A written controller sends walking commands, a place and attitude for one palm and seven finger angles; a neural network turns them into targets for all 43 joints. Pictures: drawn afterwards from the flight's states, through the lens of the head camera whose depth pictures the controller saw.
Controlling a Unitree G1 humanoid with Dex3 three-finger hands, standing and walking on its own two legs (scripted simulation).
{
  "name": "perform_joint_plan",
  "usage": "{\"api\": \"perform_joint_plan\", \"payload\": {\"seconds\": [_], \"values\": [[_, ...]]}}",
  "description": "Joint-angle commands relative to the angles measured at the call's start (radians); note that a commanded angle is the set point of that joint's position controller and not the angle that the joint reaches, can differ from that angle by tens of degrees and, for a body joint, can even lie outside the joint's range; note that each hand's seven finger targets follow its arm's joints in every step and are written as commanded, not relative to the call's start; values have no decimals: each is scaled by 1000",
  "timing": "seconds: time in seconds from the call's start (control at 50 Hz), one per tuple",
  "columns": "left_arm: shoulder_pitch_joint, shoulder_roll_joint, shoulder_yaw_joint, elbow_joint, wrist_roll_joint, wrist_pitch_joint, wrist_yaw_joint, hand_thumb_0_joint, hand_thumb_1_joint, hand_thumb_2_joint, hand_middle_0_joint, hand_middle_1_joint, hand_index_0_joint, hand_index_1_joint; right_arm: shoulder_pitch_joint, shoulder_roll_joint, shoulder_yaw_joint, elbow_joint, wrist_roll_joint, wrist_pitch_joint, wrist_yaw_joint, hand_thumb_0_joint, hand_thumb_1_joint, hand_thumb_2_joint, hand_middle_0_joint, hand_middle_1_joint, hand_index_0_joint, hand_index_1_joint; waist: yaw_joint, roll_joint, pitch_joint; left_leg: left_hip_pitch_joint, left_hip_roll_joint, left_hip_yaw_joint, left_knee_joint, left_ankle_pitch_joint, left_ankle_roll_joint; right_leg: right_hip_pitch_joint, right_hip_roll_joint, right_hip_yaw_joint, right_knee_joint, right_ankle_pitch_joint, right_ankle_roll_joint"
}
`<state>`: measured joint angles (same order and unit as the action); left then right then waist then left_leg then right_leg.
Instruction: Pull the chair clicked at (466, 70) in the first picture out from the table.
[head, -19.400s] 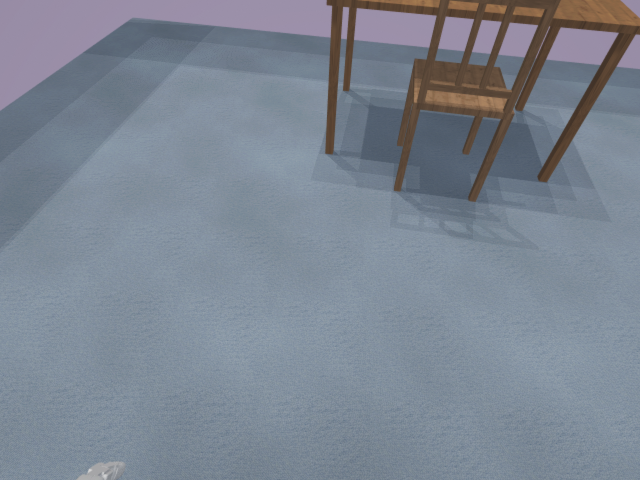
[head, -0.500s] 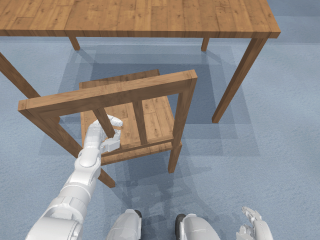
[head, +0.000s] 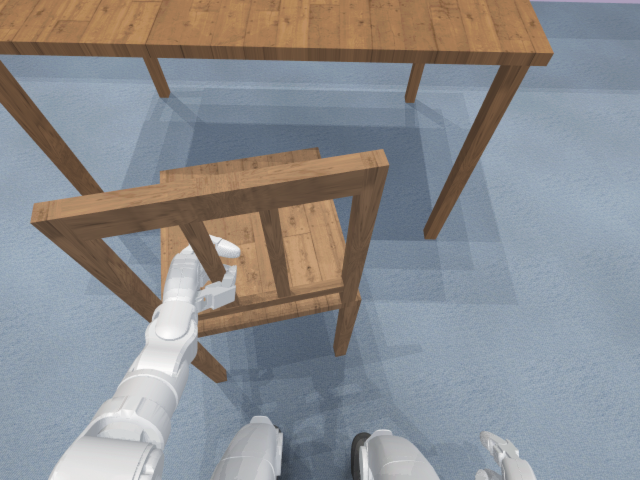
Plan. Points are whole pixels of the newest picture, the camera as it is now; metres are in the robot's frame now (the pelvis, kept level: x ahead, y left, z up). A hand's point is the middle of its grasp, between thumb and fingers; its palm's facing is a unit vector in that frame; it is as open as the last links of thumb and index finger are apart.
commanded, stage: step backward, pulling the chair out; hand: left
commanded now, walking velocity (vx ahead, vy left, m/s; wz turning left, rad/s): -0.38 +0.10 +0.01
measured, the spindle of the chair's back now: (214, 268) +0.39 +0.16 -0.06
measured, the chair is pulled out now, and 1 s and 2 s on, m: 0.24 0.40 0.64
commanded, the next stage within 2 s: stop walking, hand still on the chair in 1.44 s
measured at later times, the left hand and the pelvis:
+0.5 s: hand (216, 335) +0.29 +0.14 -0.06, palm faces +0.04 -0.98 -0.18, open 5.3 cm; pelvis -0.07 +0.01 +0.00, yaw +2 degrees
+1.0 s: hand (202, 408) +0.20 +0.15 -0.06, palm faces +0.03 -0.98 -0.19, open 5.3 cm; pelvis -0.16 +0.01 +0.00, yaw +2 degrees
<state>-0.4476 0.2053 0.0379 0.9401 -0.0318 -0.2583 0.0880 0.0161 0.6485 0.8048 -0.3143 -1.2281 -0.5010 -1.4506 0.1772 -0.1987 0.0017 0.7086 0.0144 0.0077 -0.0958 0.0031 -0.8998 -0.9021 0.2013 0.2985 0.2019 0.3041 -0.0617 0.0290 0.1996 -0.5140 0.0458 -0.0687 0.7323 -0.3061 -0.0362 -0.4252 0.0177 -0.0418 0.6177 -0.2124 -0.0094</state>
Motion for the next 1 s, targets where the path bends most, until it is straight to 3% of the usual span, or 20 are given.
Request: {"api": "perform_joint_plan", "payload": {"seconds": [0.0,0.06,0.08,0.14,0.18,0.24,0.28,0.34,0.44,0.48,0.52,0.56,0.62,0.68,0.72,0.76,0.78,0.82,0.92,0.98], "values": [[-203,174,42,-161,17,-40,20,0,900,900,-500,-1450,-500,-1450,20,-155,-42,-78,-3,-35,-16,0,-900,-900,200,300,200,300,39,-159,-444,127,2,-53,121,-143,8,191,-356,249,-212,174,-134],[-214,147,24,-171,8,-27,17,0,900,900,-500,-1450,-500,-1450,41,-180,-42,-69,2,-37,-29,0,-900,-900,200,300,200,300,24,-144,-413,194,66,-70,-245,88,46,188,-220,122,-113,130,-29],[-225,145,17,-181,5,-29,15,0,900,900,-500,-1450,-500,-1450,24,-212,-56,-86,-1,-33,-36,0,-900,-900,200,300,200,300,31,-22,-363,209,143,-149,-284,216,88,127,-126,72,-66,67,13],[-312,90,-32,-245,9,-44,-2,0,900,900,-500,-1450,-500,-1450,23,-174,-49,-102,-9,-17,-20,0,-900,-900,200,300,200,300,37,205,-425,129,260,-224,-327,244,162,183,-57,41,137,-153,8],[-278,120,1,-219,10,-42,-1,0,900,900,-500,-1450,-500,-1450,74,-180,-63,-84,-7,-25,-16,0,-900,-900,200,300,200,300,31,148,-460,243,249,-187,-229,474,162,169,-48,50,69,-73,8],[-311,109,-16,-204,33,-51,-7,0,900,900,-500,-1450,-500,-1450,82,-172,-64,-74,-7,-34,-2,0,-900,-900,200,300,200,300,15,109,-477,241,204,-114,-153,553,101,250,-90,81,-28,179,-4],[-267,180,41,-172,24,-51,2,0,900,900,-500,-1450,-500,-1450,93,-185,-78,-80,3,-29,-10,0,-900,-900,200,300,200,300,20,22,-475,140,153,-77,-127,300,65,291,-145,155,-59,206,-34],[-256,216,52,-145,22,-56,18,0,900,900,-500,-1450,-500,-1450,53,-161,-72,-79,7,-28,-13,0,-900,-900,200,300,200,300,36,-144,-470,130,-16,12,172,-173,0,178,-379,354,-279,80,-126],[-232,166,48,-143,12,-9,13,0,900,900,-500,-1450,-500,-1450,44,-163,-37,-65,4,-32,-14,0,-900,-900,200,300,200,300,41,-210,-448,156,3,-22,10,-155,7,238,-335,207,-189,228,-91],[-236,152,25,-144,4,5,13,0,900,900,-500,-1450,-500,-1450,58,-182,-41,-62,10,-29,-26,0,-900,-900,200,300,200,300,27,-174,-399,245,37,6,-257,2,24,185,-272,154,-148,140,-38],[-255,98,-6,-191,0,-8,5,0,900,900,-500,-1450,-500,-1450,44,-204,-59,-95,3,-14,-30,0,-900,-900,200,300,200,300,46,100,-397,206,222,-148,-343,231,123,157,-93,36,54,5,27],[-343,74,-36,-252,10,-21,-9,0,900,900,-500,-1450,-500,-1450,23,-165,-46,-107,-11,-12,-15,0,-900,-900,200,300,200,300,42,229,-403,148,298,-189,-348,305,173,151,-66,29,233,-200,15],[-344,62,-35,-216,14,-32,-8,0,900,900,-500,-1450,-500,-1450,101,-177,-70,-63,-10,-31,4,0,-900,-900,200,300,200,300,20,156,-441,422,282,-156,-200,783,170,81,-48,34,87,-155,12],[-334,120,7,-170,41,-56,-8,0,900,900,-500,-1450,-500,-1450,119,-179,-73,-36,-19,-45,22,0,-900,-900,200,300,200,300,14,180,-449,513,270,-132,-132,900,138,127,-53,44,-100,-17,4],[-330,128,8,-146,53,-66,-9,0,900,900,-500,-1450,-500,-1450,104,-170,-63,-38,-12,-41,29,0,-900,-900,200,300,200,300,16,149,-468,420,220,-64,-76,780,87,244,-100,71,-170,287,-8],[-333,222,71,-124,38,-70,11,0,900,900,-500,-1450,-500,-1450,102,-170,-86,-46,8,-35,7,0,-900,-900,200,300,200,300,3,-151,-543,225,84,51,33,232,-7,403,-276,245,-146,661,-74],[-282,250,95,-89,34,-59,17,0,900,900,-500,-1450,-500,-1450,75,-178,-85,-50,11,-36,-1,0,-900,-900,200,300,200,300,27,-140,-536,150,32,26,134,-85,-16,395,-365,305,-156,776,-136],[-253,226,93,-84,36,-39,20,0,900,900,-500,-1450,-500,-1450,31,-154,-58,-60,0,-34,-3,0,-900,-900,200,300,200,300,48,-98,-494,73,19,-54,218,-210,-10,352,-411,278,-150,666,-155],[-211,184,70,-143,12,-1,21,0,900,900,-500,-1450,-500,-1450,50,-175,-48,-70,8,-22,-20,0,-900,-900,200,300,200,300,36,-174,-481,198,43,7,-173,0,-1,351,-307,174,-90,543,-68],[-220,128,24,-198,3,-4,9,0,900,900,-500,-1450,-500,-1450,59,-218,-76,-112,5,-3,-23,0,-900,-900,200,300,200,300,37,-25,-412,268,218,-92,-297,385,102,198,-96,62,-18,143,26]]}}
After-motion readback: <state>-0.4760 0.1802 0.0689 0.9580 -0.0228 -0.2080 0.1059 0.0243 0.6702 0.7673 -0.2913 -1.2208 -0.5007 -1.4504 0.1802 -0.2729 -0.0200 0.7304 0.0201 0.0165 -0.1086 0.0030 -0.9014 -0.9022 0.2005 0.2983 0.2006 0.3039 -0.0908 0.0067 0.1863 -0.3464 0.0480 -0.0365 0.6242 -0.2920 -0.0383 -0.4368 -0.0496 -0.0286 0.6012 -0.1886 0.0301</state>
